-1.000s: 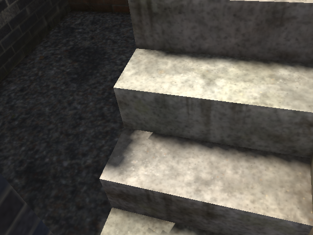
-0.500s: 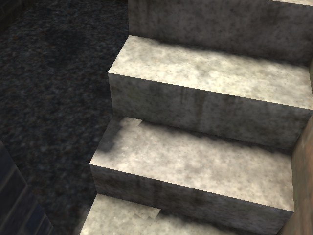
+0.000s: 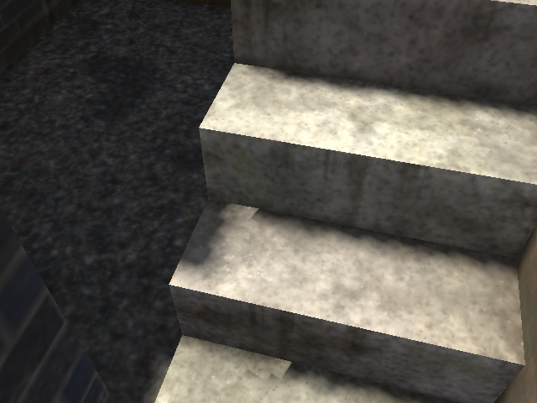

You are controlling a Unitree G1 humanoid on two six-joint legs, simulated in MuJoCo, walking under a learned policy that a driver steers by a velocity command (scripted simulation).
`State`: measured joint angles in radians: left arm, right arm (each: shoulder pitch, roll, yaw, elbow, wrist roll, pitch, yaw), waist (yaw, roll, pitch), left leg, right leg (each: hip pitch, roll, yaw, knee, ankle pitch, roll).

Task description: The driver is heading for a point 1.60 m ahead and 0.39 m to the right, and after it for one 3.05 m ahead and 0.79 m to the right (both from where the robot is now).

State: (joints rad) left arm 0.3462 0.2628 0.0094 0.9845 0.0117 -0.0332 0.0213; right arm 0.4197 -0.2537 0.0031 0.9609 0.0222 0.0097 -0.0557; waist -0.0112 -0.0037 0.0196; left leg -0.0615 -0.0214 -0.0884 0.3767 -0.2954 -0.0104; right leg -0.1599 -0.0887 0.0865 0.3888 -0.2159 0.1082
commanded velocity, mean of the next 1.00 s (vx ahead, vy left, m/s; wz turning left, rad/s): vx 0.08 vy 0.00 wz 0.00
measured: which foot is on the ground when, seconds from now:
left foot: down 0.00-1.00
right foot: down 0.00-1.00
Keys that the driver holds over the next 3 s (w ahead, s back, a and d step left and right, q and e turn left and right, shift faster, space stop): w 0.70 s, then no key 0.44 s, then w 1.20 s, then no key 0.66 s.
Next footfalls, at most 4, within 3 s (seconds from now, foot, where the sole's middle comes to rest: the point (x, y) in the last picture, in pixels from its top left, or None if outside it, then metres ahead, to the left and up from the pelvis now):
none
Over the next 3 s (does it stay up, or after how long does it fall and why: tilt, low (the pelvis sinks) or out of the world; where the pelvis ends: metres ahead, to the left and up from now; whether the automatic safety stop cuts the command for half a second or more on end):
stays up -0.01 0.02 0.00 its command is cut before an obstacle from the start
